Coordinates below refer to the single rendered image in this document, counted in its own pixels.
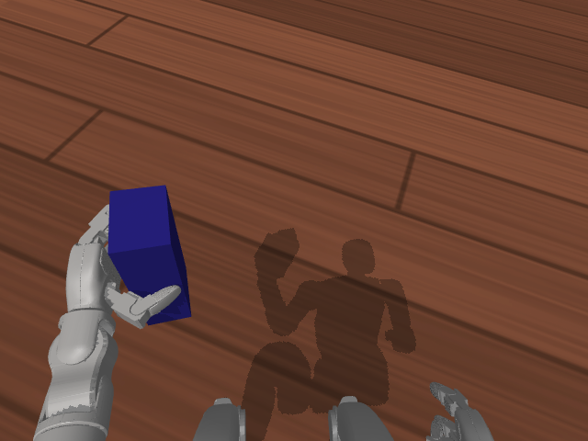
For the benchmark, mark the left robot hand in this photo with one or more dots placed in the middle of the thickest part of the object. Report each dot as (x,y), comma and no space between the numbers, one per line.
(92,281)

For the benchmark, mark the left robot arm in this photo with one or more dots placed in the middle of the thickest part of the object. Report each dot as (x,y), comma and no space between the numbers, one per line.
(78,403)

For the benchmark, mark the carton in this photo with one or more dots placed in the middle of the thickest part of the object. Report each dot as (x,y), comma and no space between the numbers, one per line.
(144,247)

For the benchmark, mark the right robot hand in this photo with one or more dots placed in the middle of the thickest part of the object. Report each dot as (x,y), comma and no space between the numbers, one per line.
(469,424)

